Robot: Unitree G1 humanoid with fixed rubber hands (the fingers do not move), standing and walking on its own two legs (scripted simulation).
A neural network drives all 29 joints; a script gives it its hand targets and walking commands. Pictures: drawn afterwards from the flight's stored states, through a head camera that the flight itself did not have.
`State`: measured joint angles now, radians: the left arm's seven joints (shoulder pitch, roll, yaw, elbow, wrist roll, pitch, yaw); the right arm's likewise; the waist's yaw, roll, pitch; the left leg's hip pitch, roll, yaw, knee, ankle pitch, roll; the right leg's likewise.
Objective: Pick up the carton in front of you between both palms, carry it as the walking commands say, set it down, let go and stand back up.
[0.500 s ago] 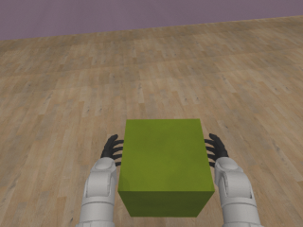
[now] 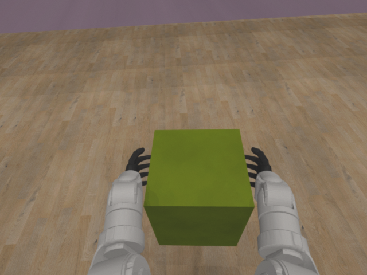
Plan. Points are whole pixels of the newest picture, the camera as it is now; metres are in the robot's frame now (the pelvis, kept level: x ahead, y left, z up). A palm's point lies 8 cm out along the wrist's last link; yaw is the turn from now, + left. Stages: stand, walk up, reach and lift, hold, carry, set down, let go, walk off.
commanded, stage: set down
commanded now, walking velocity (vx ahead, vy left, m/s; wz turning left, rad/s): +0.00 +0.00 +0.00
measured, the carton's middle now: (197, 190) +0.34 -0.01 -0.04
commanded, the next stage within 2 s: none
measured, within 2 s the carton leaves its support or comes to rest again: neither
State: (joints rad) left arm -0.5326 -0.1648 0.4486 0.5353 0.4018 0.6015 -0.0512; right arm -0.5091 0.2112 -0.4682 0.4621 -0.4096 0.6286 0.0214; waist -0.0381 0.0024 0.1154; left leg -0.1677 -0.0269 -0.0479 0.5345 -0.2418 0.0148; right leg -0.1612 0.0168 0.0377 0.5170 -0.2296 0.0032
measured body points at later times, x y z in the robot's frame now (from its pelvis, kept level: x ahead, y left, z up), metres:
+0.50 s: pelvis -0.02 +0.00 -0.10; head +0.22 +0.00 +0.28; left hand +0.42 +0.13 -0.19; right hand +0.39 -0.18 -0.18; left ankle +0.04 +0.11 -0.73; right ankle +0.04 -0.12 -0.73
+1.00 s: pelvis -0.04 +0.00 -0.22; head +0.26 +0.00 +0.12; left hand +0.47 +0.11 -0.33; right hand +0.44 -0.19 -0.33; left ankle +0.04 +0.12 -0.73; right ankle +0.04 -0.13 -0.73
